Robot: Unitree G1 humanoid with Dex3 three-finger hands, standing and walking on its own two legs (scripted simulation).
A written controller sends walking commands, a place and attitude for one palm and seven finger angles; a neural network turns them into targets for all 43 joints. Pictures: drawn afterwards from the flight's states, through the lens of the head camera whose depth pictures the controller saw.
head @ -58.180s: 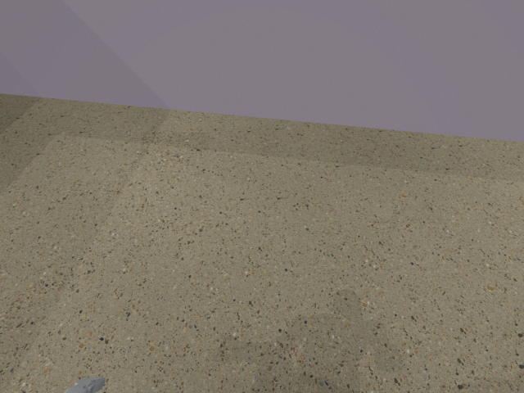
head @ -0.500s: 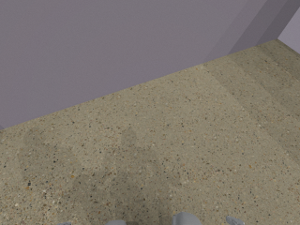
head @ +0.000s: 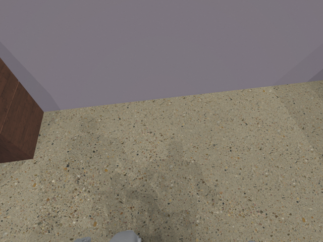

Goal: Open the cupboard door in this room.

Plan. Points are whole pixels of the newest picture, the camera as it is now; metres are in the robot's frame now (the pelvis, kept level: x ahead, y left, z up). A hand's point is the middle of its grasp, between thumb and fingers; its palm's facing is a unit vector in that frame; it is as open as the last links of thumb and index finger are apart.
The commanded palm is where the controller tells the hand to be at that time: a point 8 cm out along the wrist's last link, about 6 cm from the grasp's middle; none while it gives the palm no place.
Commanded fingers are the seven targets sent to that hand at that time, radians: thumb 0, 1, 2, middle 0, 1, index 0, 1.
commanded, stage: turn to face it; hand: left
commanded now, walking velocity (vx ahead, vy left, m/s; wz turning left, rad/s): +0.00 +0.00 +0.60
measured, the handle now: out of the picture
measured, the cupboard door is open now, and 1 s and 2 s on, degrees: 48 48 48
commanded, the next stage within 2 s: take the last steps up to it in 1.46 s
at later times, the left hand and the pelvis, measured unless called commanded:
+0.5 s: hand out of the picture +0.05 +0.20 -0.15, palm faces +0.28 -0.91 -0.30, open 7.4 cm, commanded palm none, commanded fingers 0.00 0.90 0.90 -0.20 -0.30 -0.20 -0.30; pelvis +0.00 -0.03 -0.01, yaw +17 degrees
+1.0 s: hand out of the picture -0.05 +0.21 -0.16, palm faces +0.58 -0.77 -0.26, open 7.4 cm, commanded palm none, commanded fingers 0.00 0.90 0.90 -0.20 -0.30 -0.20 -0.30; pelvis +0.00 -0.02 +0.00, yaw +34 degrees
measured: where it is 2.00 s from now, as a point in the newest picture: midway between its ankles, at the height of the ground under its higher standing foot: outside the picture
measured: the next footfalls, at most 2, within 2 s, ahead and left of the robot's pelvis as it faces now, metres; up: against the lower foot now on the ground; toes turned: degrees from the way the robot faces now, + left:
left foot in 0.06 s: +0.04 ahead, +0.13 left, +0.00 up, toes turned +7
right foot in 0.42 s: +0.07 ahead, -0.14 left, +0.00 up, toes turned +11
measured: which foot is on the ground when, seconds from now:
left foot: up 0.00-0.04, down 0.06-0.42, up 0.44-0.74, down 0.76-1.00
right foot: down 0.00-0.06, up 0.08-0.40, down 0.42-0.76, up 0.78-1.00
